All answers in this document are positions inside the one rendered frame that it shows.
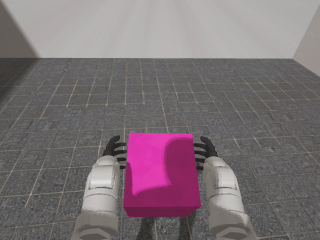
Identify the carton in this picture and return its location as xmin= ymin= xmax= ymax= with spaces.
xmin=123 ymin=132 xmax=201 ymax=217

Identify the left robot hand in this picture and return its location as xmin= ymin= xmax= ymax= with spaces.
xmin=102 ymin=135 xmax=127 ymax=169

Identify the robot right forearm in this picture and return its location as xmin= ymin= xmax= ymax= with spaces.
xmin=203 ymin=156 xmax=258 ymax=240

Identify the robot left forearm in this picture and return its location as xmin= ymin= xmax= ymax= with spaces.
xmin=70 ymin=155 xmax=120 ymax=240

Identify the right robot hand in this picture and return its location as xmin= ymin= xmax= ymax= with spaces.
xmin=193 ymin=136 xmax=218 ymax=171

